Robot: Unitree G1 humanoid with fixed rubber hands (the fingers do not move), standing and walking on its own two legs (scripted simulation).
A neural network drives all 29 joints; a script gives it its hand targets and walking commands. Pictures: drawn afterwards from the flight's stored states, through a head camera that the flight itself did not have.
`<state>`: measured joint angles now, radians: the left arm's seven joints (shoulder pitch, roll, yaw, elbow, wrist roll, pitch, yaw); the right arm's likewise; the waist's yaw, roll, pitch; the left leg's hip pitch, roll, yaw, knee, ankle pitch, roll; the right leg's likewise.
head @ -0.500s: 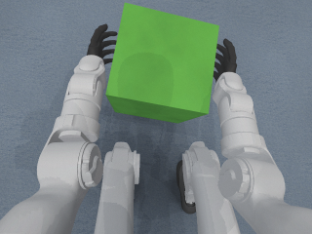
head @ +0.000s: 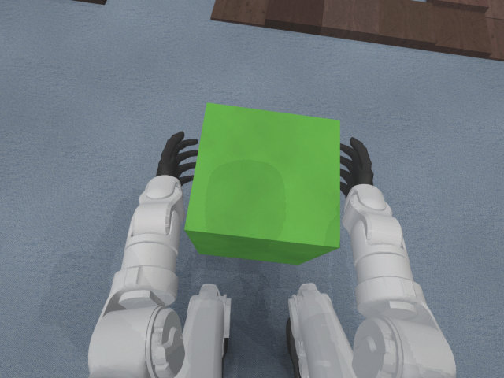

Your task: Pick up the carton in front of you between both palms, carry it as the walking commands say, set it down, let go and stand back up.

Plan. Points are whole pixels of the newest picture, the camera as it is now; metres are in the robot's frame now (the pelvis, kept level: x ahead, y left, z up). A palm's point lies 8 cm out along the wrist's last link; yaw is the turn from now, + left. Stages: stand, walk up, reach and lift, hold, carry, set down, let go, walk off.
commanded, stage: reach and lift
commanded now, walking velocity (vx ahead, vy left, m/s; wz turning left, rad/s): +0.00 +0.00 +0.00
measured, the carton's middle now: (259, 196) +0.43 +0.00 -0.11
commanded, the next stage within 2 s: hold in 1.88 s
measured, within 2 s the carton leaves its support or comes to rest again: neither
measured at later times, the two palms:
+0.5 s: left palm (139, 167) +0.38 +0.15 +0.11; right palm (418, 161) +0.38 -0.15 +0.12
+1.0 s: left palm (82, 143) +0.35 +0.15 +0.23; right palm out of the picture +0.36 -0.15 +0.23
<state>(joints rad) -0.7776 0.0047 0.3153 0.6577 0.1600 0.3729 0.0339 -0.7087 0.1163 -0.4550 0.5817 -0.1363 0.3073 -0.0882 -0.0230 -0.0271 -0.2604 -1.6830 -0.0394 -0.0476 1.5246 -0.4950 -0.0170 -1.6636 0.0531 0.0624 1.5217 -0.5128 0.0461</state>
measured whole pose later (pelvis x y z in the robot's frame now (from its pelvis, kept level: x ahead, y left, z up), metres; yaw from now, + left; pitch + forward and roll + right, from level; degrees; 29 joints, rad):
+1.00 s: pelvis +0.06 -0.01 +0.20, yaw +1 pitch -4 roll +0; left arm -0.26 -0.15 0.26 0.36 0.27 0.64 0.01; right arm -0.30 0.16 -0.29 0.41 -0.29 0.59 0.01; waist -0.01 -0.02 -0.04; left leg -0.17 -0.01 -0.07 0.45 -0.22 -0.01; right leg -0.16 0.02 0.06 0.45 -0.23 0.01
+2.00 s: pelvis +0.07 -0.01 +0.21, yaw +1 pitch -6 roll +0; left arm -0.21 -0.14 0.18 0.18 0.26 0.74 0.01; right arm -0.24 0.15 -0.21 0.23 -0.26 0.69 0.01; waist 0.00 -0.02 0.01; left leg -0.05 0.00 -0.06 0.34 -0.18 -0.02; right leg -0.04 0.02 0.07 0.35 -0.20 0.00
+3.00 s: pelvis +0.13 -0.03 +0.21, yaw +0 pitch +3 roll +2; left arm -0.18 -0.14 0.10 -0.16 0.13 0.99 0.08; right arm -0.17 0.13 -0.15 -0.18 -0.16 0.97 -0.03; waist 0.00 -0.03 -0.15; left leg -0.39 0.04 0.06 0.79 -0.40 -0.01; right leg -0.18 -0.02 -0.08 0.42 -0.30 -0.04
